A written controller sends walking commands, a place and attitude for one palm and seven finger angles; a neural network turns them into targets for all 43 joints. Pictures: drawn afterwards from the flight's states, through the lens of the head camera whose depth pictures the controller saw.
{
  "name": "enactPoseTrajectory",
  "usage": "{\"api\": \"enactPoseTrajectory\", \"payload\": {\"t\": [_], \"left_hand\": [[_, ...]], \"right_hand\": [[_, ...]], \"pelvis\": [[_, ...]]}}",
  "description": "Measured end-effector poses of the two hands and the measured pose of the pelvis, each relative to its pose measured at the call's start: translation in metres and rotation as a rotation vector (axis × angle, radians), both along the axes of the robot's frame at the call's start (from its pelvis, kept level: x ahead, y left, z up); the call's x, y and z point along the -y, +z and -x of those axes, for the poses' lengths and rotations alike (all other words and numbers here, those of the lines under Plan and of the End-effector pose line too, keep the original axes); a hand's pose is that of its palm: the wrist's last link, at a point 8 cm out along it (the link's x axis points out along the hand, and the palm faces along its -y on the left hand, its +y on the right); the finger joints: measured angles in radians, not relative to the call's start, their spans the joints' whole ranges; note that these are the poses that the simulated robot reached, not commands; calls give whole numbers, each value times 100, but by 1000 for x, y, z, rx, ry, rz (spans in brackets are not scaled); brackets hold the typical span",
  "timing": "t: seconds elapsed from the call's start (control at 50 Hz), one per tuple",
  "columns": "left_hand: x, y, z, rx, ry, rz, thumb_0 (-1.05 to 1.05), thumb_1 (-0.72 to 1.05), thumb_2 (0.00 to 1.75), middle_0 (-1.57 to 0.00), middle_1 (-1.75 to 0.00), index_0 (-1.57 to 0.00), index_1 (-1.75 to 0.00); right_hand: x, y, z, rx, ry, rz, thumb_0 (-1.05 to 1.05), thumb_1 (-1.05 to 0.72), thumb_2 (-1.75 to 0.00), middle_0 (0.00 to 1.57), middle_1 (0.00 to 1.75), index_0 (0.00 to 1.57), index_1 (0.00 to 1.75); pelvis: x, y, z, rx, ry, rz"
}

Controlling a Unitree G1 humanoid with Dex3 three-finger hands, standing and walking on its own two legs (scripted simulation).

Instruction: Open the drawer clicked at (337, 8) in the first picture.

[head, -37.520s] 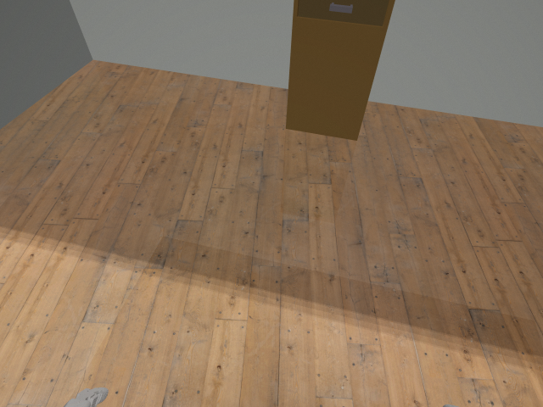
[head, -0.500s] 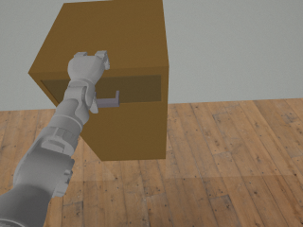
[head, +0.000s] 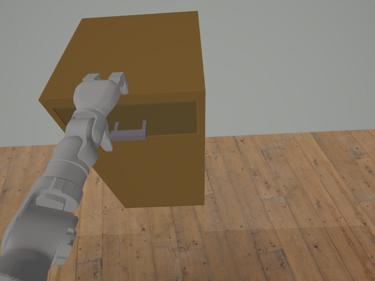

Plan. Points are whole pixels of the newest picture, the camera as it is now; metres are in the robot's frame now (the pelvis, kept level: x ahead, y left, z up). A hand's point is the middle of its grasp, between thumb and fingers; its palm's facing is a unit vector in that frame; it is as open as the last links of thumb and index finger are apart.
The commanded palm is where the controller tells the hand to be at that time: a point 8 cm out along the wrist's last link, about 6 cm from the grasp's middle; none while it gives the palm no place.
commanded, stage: draw the hand back to the body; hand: left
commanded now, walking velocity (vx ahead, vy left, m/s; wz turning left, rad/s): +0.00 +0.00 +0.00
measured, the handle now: (130, 129) +0.52 +0.18 -0.04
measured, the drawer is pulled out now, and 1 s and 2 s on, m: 0.00 0.00 0.00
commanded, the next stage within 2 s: step back with the hand held close in 1.42 s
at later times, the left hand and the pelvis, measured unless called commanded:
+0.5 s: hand (73, 161) +0.32 +0.21 +0.12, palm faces +0.09 -0.59 -0.80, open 13.8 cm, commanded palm +0.28 +0.24 +0.17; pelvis +0.00 +0.01 +0.01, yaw +3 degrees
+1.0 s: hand (14, 224) +0.20 +0.24 +0.16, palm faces +0.37 -0.86 -0.36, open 10.6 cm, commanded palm +0.14 +0.28 +0.18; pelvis -0.01 +0.00 +0.01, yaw +3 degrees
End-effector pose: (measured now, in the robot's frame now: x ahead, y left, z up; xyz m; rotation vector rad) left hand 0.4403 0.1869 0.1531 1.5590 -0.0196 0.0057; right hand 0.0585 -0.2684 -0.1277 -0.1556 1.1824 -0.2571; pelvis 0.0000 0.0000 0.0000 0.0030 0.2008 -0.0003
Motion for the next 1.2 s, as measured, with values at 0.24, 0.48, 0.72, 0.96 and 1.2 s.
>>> {"api": "enactPoseTrajectory", "payload": {"t": [0.24,0.48,0.72,0.96,1.2], "left_hand": [[-26,4,69,-16,44,15,0,-49,30,-32,-120,-31,-120],[-55,9,140,34,57,430,0,-49,30,-31,-119,-32,-120],[-72,20,199,335,49,1242,-1,-25,40,-29,-104,-29,-104],[-89,25,272,361,133,1147,0,14,57,-26,-78,-26,-78],[-95,31,339,396,218,1055,1,56,75,-23,-51,-23,-52]], "right_hand": [[-32,16,-86,196,120,-58,1,-91,-90,19,30,20,30],[-75,54,-165,428,287,-82,1,-91,-90,19,30,20,30],[-90,67,-141,486,339,-55,1,-90,-90,20,30,20,30],[-58,54,-108,422,287,-7,2,-90,-90,20,30,20,30],[-61,66,-115,547,297,-12,2,-90,-90,20,30,20,30]], "pelvis": [[-6,6,0,90,18,0],[-9,8,4,167,49,1],[-6,12,-4,246,44,7],[-6,12,4,250,47,5],[0,11,18,275,58,5]]}}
